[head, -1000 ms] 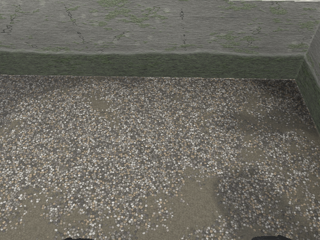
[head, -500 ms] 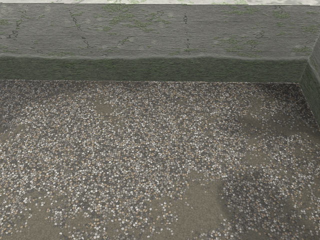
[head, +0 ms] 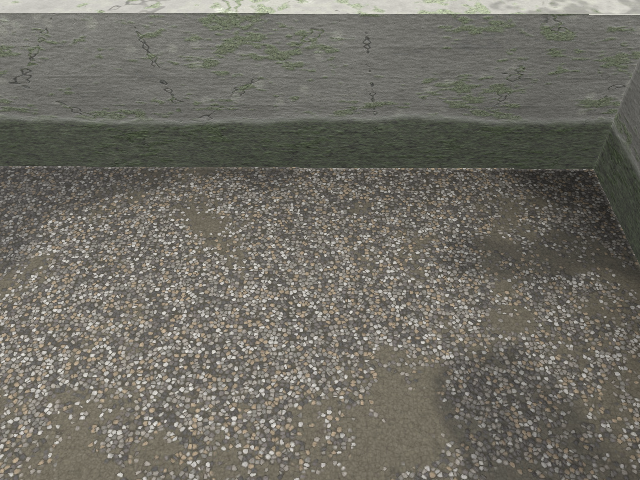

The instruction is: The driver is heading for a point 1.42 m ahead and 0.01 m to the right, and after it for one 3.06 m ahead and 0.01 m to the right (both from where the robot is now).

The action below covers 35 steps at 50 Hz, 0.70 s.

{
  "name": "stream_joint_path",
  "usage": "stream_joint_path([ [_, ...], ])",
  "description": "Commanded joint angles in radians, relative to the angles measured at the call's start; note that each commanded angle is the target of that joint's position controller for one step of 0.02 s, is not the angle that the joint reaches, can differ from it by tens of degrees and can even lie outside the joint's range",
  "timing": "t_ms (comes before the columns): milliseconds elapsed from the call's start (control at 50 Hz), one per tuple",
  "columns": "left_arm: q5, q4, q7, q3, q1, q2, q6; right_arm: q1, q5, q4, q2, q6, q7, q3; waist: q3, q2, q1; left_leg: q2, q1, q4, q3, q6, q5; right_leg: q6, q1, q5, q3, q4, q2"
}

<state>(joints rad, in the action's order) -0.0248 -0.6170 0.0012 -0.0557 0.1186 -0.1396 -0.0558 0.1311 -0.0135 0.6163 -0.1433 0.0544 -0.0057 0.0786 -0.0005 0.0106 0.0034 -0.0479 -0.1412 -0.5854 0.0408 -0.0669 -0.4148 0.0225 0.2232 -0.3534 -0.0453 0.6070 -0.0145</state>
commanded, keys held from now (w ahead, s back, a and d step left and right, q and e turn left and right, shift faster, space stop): w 1.00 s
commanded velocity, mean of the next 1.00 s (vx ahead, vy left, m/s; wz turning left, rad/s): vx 0.50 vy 0.00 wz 0.00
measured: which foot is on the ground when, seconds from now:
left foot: down 0.00-1.00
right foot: down 0.00-1.00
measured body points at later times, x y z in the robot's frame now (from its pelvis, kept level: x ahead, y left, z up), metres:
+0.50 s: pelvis +0.00 +0.00 +0.00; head +0.00 +0.01 +0.45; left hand +0.19 +0.20 -0.09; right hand +0.19 -0.19 -0.08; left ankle -0.06 +0.07 -0.73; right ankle -0.02 -0.11 -0.73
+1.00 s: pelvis +0.00 +0.00 +0.00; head -0.01 +0.01 +0.45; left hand +0.19 +0.20 -0.09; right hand +0.18 -0.19 -0.09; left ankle -0.06 +0.07 -0.73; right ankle -0.02 -0.11 -0.73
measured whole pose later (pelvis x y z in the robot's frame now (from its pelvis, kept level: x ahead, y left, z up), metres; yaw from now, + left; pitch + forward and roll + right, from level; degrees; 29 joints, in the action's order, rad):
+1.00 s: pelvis +0.00 +0.00 +0.00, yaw +0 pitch -2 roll -1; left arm -0.03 -0.64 -0.01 -0.05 0.11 -0.15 -0.06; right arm 0.14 -0.02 0.61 -0.15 0.05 0.00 0.07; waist 0.00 0.01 0.00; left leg -0.05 -0.14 -0.58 0.04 -0.07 -0.41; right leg 0.02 0.22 -0.35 -0.03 0.61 -0.02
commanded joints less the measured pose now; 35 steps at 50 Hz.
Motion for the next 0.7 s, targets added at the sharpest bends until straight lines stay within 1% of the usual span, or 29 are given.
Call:
stream_joint_path([
  [20, 0.006, 0.087, -0.004, 0.03, -0.107, -0.099, 0.009, -0.135, -0.014, -0.122, -0.059, -0.013, -0.005, -0.022, 0.015, -0.031, -0.028, 0.091, -0.096, 0.05, -0.079, 0.004, 0.465, 0.024, -0.046, 0.441, 0.103, -0.037, 0.06],
  [40, 0.011, 0.075, -0.01, 0.043, -0.07, -0.127, 0.001, -0.067, -0.02, -0.096, -0.083, -0.009, 0.0, -0.029, 0.117, -0.044, -0.033, 0.093, -0.048, 0.05, -0.069, 0.009, 0.514, 0.043, -0.113, 0.558, 0.102, -0.042, 0.08],
  [80, 0.013, 0.075, -0.014, 0.042, -0.073, -0.111, -0.008, -0.061, -0.017, -0.083, -0.079, -0.006, 0.006, -0.03, 0.124, -0.033, -0.035, 0.086, -0.046, 0.051, -0.055, 0.019, 0.532, 0.05, -0.137, 0.615, 0.096, -0.035, 0.082],
  [100, 0.003, 0.082, -0.014, 0.032, -0.104, -0.076, -0.007, -0.102, -0.019, -0.096, -0.047, -0.012, 0.004, -0.021, 0.1, -0.019, -0.033, 0.081, -0.074, 0.041, -0.054, 0.021, 0.502, 0.041, -0.124, 0.558, 0.102, -0.012, 0.07],
  [120, -0.002, 0.089, -0.017, 0.021, -0.105, -0.037, 0.0, -0.056, 0.0, -0.073, -0.051, -0.019, 0.008, -0.019, 0.123, -0.001, -0.007, 0.079, -0.044, 0.09, -0.105, 0.032, 0.387, 0.023, -0.113, 0.298, 0.076, -0.035, 0.043],
  [140, -0.003, 0.089, -0.015, 0.018, -0.103, -0.038, -0.001, -0.088, 0.005, -0.08, -0.055, -0.018, 0.008, -0.02, 0.066, 0.023, 0.004, 0.088, -0.049, 0.104, -0.119, 0.023, 0.369, 0.009, -0.057, 0.212, 0.072, -0.055, 0.034],
  [160, -0.005, 0.084, -0.014, 0.02, -0.096, -0.051, 0.0, -0.096, 0.004, -0.089, -0.056, -0.018, 0.007, -0.021, 0.051, 0.03, 0.006, 0.094, -0.043, 0.108, -0.127, 0.015, 0.365, 0.004, -0.036, 0.174, 0.073, -0.064, 0.031],
  [200, -0.004, 0.079, -0.011, 0.023, -0.089, -0.07, 0.005, -0.089, 0.001, -0.093, -0.061, -0.016, 0.005, -0.022, 0.037, 0.029, 0.005, 0.096, -0.044, 0.112, -0.131, 0.008, 0.366, 0.002, -0.03, 0.168, 0.076, -0.065, 0.03],
  [260, -0.004, 0.083, -0.009, 0.022, -0.089, -0.071, 0.011, -0.073, -0.001, -0.092, -0.078, -0.018, 0.004, -0.026, 0.04, 0.01, 0.004, 0.098, -0.042, 0.107, -0.131, 0.009, 0.38, 0.007, -0.04, 0.201, 0.079, -0.059, 0.031],
  [280, -0.001, 0.084, 0.007, 0.043, -0.106, -0.137, 0.004, -0.128, -0.006, -0.124, -0.105, 0.0, -0.004, -0.037, 0.022, -0.037, -0.01, 0.12, -0.055, 0.049, -0.095, -0.003, 0.669, 0.015, -0.032, 0.584, 0.07, -0.044, 0.066],
  [300, -0.003, 0.073, 0.009, 0.046, -0.074, -0.138, 0.005, -0.091, -0.011, -0.112, -0.108, 0.003, 0.0, -0.041, 0.116, -0.037, -0.016, 0.107, -0.02, 0.019, -0.073, 0.008, 0.7, 0.023, -0.089, 0.694, 0.068, -0.022, 0.076],
  [320, 0.003, 0.046, -0.011, 0.031, -0.034, -0.079, 0.016, -0.039, -0.006, -0.084, -0.069, -0.004, 0.015, -0.03, 0.204, 0.003, -0.021, 0.084, -0.012, 0.062, -0.081, 0.01, 0.418, 0.028, -0.165, 0.375, 0.086, -0.02, 0.045],
  [340, 0.003, 0.087, -0.012, 0.016, -0.112, -0.037, 0.012, -0.059, -0.003, -0.086, -0.062, -0.012, 0.011, -0.021, 0.086, 0.006, -0.011, 0.085, -0.052, 0.098, -0.11, 0.028, 0.391, 0.016, -0.092, 0.293, 0.075, -0.039, 0.037],
  [360, 0.001, 0.082, -0.014, 0.015, -0.11, -0.039, 0.01, -0.072, -0.001, -0.088, -0.062, -0.016, 0.01, -0.023, 0.07, 0.025, -0.006, 0.088, -0.044, 0.109, -0.119, 0.022, 0.355, 0.012, -0.063, 0.222, 0.078, -0.055, 0.036],
  [400, -0.001, 0.076, -0.014, 0.019, -0.101, -0.062, 0.006, -0.083, 0.001, -0.097, -0.063, -0.013, 0.005, -0.023, 0.026, 0.021, -0.002, 0.089, -0.052, 0.113, -0.124, 0.014, 0.339, 0.006, -0.027, 0.182, 0.077, -0.063, 0.032],
  [420, -0.004, 0.082, -0.011, 0.019, -0.1, -0.063, 0.005, -0.083, 0.0, -0.1, -0.066, -0.013, 0.002, -0.022, 0.025, 0.011, 0.002, 0.096, -0.056, 0.108, -0.13, 0.013, 0.359, 0.004, -0.026, 0.191, 0.079, -0.06, 0.031],
  [440, -0.007, 0.07, -0.002, 0.019, -0.078, -0.074, 0.01, -0.085, -0.001, -0.101, -0.074, -0.014, 0.002, -0.025, 0.056, 0.021, -0.004, 0.1, -0.053, 0.106, -0.123, 0.006, 0.337, 0.009, -0.045, 0.179, 0.086, -0.053, 0.029],
  [460, -0.001, 0.084, 0.01, 0.042, -0.116, -0.135, 0.003, -0.126, -0.006, -0.129, -0.096, 0.003, -0.006, -0.034, 0.013, -0.039, -0.016, 0.118, -0.073, 0.052, -0.095, -0.002, 0.649, 0.015, -0.03, 0.58, 0.073, -0.042, 0.066],
  [480, 0.002, 0.066, -0.005, 0.034, -0.077, -0.099, 0.005, -0.089, -0.021, -0.113, -0.066, -0.01, -0.002, -0.028, 0.123, -0.004, -0.03, 0.088, -0.045, 0.031, -0.062, 0.006, 0.518, 0.026, -0.1, 0.516, 0.107, -0.014, 0.061],
  [500, 0.001, 0.073, -0.011, 0.02, -0.088, -0.056, 0.014, -0.027, -0.005, -0.084, -0.062, -0.018, 0.005, -0.023, 0.128, -0.003, -0.018, 0.081, -0.039, 0.092, -0.107, 0.025, 0.378, 0.02, -0.11, 0.296, 0.084, -0.032, 0.042],
  [520, 0.001, 0.079, -0.014, 0.017, -0.096, -0.048, 0.013, -0.057, 0.0, -0.088, -0.068, -0.021, 0.008, -0.024, 0.072, 0.016, -0.005, 0.087, -0.049, 0.108, -0.118, 0.022, 0.351, 0.013, -0.064, 0.23, 0.082, -0.051, 0.036],
  [580, -0.002, 0.072, -0.014, 0.02, -0.093, -0.068, 0.009, -0.079, 0.001, -0.101, -0.066, -0.016, 0.005, -0.023, 0.027, 0.013, 0.0, 0.092, -0.049, 0.111, -0.126, 0.01, 0.355, 0.007, -0.029, 0.19, 0.082, -0.06, 0.032],
  [600, -0.013, 0.07, -0.004, 0.042, -0.107, -0.125, -0.002, -0.098, -0.007, -0.109, -0.11, -0.002, -0.003, -0.041, 0.039, -0.009, -0.008, 0.117, -0.043, 0.046, -0.085, -0.004, 0.65, 0.018, -0.017, 0.524, 0.052, -0.022, 0.072],
  [620, -0.012, 0.061, -0.001, 0.046, -0.051, -0.132, -0.003, -0.073, -0.008, -0.102, -0.112, 0.003, 0.01, -0.048, 0.115, -0.032, -0.005, 0.111, -0.004, 0.004, -0.074, 0.0, 0.728, 0.024, -0.06, 0.673, 0.052, -0.011, 0.069],
  [640, -0.001, 0.053, -0.004, 0.022, -0.047, -0.064, 0.012, -0.045, -0.005, -0.089, -0.069, -0.011, 0.011, -0.028, 0.173, 0.009, -0.011, 0.087, -0.007, 0.065, -0.094, 0.017, 0.411, 0.015, -0.105, 0.308, 0.081, -0.027, 0.035],
  [660, 0.004, 0.074, -0.01, 0.015, -0.111, -0.039, 0.013, -0.066, -0.001, -0.095, -0.049, -0.014, 0.01, -0.021, 0.073, 0.009, -0.014, 0.086, -0.052, 0.102, -0.114, 0.022, 0.374, 0.009, -0.067, 0.251, 0.079, -0.045, 0.036],
  [680, 0.003, 0.075, -0.014, 0.016, -0.108, -0.044, 0.011, -0.075, -0.001, -0.095, -0.054, -0.016, 0.01, -0.022, 0.061, 0.017, -0.004, 0.091, -0.051, 0.11, -0.122, 0.017, 0.344, 0.007, -0.05, 0.207, 0.081, -0.055, 0.034],
  [700, 0.001, 0.072, -0.014, 0.016, -0.106, -0.052, 0.009, -0.081, 0.001, -0.098, -0.06, -0.016, 0.008, -0.024, 0.04, 0.018, -0.003, 0.09, -0.054, 0.112, -0.124, 0.014, 0.336, 0.007, -0.037, 0.192, 0.082, -0.058, 0.033],
])
Keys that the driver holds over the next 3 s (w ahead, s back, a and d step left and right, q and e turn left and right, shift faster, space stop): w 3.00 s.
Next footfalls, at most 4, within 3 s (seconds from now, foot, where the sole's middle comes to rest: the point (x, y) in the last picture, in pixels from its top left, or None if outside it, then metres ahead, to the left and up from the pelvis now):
none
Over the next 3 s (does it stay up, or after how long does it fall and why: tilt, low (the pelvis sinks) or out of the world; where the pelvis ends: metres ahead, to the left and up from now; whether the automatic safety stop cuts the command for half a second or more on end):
stays up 0.00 -0.01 0.00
